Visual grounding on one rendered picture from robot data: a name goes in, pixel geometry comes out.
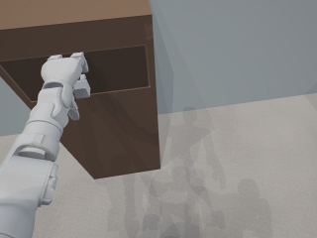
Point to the cabinet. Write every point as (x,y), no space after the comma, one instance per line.
(118,131)

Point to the robot left hand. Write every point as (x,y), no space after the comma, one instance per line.
(68,70)

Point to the handle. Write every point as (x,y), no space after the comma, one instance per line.
(81,88)

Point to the robot left upper arm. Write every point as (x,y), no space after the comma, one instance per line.
(25,184)

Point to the drawer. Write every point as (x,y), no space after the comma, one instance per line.
(109,69)

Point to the robot left forearm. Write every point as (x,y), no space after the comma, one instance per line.
(42,132)

